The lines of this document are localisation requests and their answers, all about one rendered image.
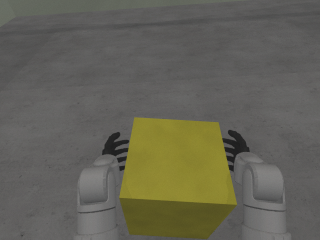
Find robot left hand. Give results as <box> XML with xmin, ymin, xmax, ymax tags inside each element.
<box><xmin>102</xmin><ymin>132</ymin><xmax>129</xmax><ymax>171</ymax></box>

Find robot right hand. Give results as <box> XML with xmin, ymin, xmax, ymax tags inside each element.
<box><xmin>222</xmin><ymin>130</ymin><xmax>250</xmax><ymax>171</ymax></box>

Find left robot forearm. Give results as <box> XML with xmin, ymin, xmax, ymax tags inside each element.
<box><xmin>73</xmin><ymin>154</ymin><xmax>121</xmax><ymax>240</ymax></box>

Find right robot forearm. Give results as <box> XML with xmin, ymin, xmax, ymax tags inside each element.
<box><xmin>233</xmin><ymin>152</ymin><xmax>292</xmax><ymax>240</ymax></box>

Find carton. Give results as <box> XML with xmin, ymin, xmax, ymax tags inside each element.
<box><xmin>119</xmin><ymin>117</ymin><xmax>237</xmax><ymax>239</ymax></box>

